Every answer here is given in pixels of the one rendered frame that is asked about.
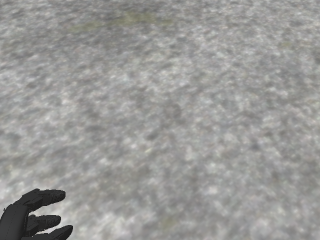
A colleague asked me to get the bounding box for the robot left hand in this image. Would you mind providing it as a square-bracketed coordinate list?
[0, 188, 73, 240]

